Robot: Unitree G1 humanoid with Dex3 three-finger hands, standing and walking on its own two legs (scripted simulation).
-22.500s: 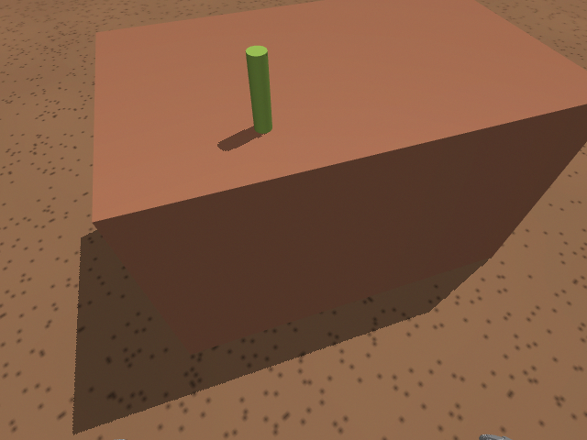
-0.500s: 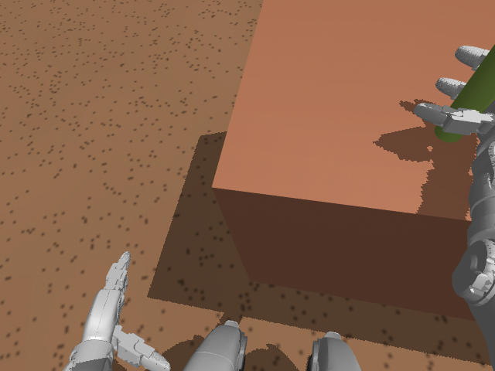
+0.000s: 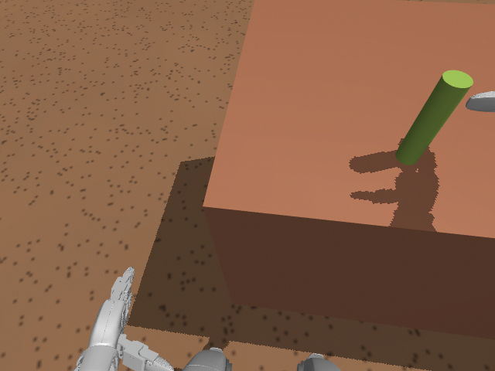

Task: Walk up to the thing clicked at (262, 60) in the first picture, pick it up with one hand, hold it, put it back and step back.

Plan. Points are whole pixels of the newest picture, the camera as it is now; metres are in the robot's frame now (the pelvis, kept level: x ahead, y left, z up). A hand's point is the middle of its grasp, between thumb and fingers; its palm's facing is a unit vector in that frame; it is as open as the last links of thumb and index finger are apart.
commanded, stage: rise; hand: right
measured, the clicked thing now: (428, 123) +0.50 -0.23 +0.10
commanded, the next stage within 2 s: sink last in 0.02 s
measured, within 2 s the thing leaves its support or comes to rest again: neither
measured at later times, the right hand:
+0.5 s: hand out of the picture +0.38 -0.36 +0.17, palm faces +0.47 +0.81 -0.37, open 17.5 cm
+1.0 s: hand out of the picture +0.17 -0.23 +0.16, palm faces +0.40 +0.83 -0.38, open 17.6 cm
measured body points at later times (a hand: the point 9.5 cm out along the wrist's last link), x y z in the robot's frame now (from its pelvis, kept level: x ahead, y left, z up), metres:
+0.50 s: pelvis +0.02 -0.01 +0.02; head +0.04 -0.01 +0.47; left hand +0.19 +0.24 -0.02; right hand +0.35 -0.40 +0.20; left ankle -0.01 +0.15 -0.70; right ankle +0.02 -0.13 -0.70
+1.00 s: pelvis +0.01 +0.02 +0.02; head -0.01 +0.04 +0.47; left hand +0.19 +0.28 -0.02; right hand +0.14 -0.28 +0.18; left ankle -0.01 +0.15 -0.70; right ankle +0.02 -0.13 -0.70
